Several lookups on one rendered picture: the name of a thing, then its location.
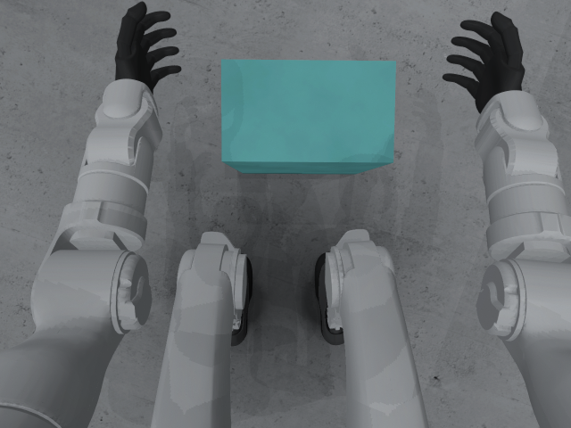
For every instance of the right robot hand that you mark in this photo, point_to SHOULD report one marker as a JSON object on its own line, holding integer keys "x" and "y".
{"x": 502, "y": 69}

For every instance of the carton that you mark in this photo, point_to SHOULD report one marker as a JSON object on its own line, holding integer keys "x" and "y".
{"x": 307, "y": 116}

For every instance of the robot left upper arm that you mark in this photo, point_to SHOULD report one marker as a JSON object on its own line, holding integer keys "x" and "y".
{"x": 84, "y": 303}

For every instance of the right robot forearm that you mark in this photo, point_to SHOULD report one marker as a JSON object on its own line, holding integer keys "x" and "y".
{"x": 523, "y": 186}

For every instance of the left robot hand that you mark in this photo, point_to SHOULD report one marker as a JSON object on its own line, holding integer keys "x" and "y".
{"x": 133, "y": 61}

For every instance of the right robot thigh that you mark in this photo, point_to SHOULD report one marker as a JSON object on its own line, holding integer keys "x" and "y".
{"x": 382, "y": 385}

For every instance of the left robot forearm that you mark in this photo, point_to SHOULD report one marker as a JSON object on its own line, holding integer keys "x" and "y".
{"x": 107, "y": 212}

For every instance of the left robot shin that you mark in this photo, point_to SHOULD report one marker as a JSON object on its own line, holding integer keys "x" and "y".
{"x": 187, "y": 260}

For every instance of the robot right upper arm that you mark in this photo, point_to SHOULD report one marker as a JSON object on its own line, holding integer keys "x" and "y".
{"x": 527, "y": 304}

